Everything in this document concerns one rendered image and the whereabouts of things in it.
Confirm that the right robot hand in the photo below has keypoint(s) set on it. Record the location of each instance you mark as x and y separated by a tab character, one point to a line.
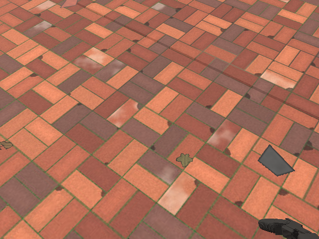
287	228

